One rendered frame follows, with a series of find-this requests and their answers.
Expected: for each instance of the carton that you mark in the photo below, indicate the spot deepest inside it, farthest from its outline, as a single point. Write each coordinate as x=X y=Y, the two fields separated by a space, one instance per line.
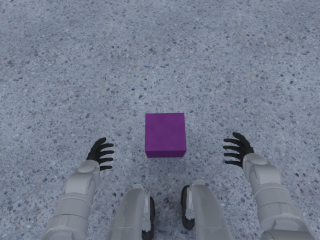
x=165 y=135

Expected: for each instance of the right robot forearm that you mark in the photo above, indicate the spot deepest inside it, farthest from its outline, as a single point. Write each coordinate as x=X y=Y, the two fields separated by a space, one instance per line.
x=275 y=207

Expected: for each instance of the right robot upper arm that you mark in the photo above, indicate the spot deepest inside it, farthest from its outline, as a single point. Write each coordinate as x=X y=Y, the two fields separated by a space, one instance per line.
x=276 y=234

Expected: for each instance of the robot right shin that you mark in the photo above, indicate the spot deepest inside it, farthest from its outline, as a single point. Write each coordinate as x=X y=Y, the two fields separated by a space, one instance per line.
x=191 y=214

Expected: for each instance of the right robot thigh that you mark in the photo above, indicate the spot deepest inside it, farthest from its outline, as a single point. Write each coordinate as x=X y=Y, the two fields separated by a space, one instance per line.
x=210 y=222

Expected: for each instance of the right robot hand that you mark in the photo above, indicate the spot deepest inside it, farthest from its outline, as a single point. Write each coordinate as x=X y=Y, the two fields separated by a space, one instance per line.
x=243 y=149

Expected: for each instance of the left robot hand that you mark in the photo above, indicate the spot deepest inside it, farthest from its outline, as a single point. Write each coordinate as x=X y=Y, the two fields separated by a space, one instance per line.
x=96 y=153

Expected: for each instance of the left robot forearm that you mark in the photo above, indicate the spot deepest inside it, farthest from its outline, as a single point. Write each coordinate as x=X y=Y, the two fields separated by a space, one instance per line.
x=70 y=219

